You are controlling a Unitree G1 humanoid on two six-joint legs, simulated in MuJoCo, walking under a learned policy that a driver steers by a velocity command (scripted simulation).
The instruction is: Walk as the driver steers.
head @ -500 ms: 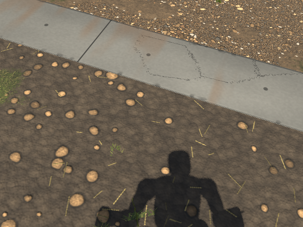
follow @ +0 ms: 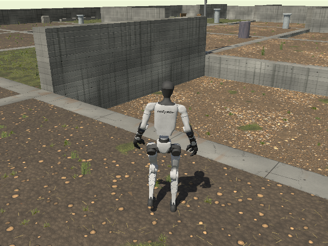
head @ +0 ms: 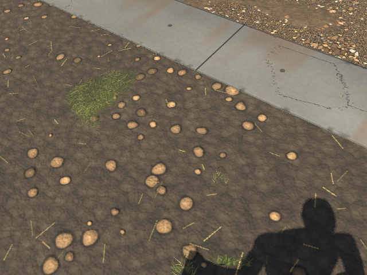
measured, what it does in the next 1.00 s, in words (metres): walks ahead, turning left: left foot, then right foot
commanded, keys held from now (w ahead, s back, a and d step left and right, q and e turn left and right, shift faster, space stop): q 0.16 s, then w+q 0.52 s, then w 0.32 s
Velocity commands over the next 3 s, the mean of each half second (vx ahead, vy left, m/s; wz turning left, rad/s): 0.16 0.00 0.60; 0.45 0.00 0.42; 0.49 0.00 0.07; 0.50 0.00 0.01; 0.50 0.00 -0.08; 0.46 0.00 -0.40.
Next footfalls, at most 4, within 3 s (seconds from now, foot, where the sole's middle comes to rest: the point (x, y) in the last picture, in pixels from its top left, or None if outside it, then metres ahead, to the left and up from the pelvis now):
0.22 left None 0.01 0.12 -0.78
0.74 right None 0.36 0.03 -0.78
1.22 left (112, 265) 0.50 0.35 -0.78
1.76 right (121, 181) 0.86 0.35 -0.78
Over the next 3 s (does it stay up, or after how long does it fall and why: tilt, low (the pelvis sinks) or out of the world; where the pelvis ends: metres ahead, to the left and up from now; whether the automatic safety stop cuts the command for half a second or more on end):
stays up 1.26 0.62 -0.01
